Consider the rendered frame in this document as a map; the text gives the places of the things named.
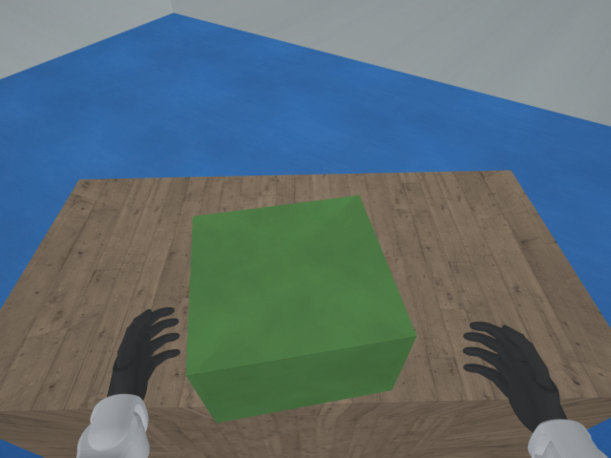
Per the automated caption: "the carton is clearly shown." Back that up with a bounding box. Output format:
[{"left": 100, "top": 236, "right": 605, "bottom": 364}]
[{"left": 186, "top": 196, "right": 416, "bottom": 423}]

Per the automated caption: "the robot left hand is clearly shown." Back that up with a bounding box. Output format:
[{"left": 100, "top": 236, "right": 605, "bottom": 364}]
[{"left": 107, "top": 307, "right": 180, "bottom": 401}]

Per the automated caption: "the robot right hand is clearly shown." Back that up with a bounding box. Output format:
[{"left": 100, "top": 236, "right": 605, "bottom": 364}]
[{"left": 463, "top": 322, "right": 568, "bottom": 432}]

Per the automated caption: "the pedestal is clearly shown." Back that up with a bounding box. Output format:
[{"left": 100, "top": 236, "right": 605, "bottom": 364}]
[{"left": 0, "top": 170, "right": 611, "bottom": 458}]

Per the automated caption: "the robot left forearm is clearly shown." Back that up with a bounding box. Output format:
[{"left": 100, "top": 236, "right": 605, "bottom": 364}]
[{"left": 76, "top": 394, "right": 150, "bottom": 458}]

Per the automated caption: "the robot right forearm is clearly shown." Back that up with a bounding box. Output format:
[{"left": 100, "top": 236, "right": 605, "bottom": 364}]
[{"left": 528, "top": 419, "right": 608, "bottom": 458}]

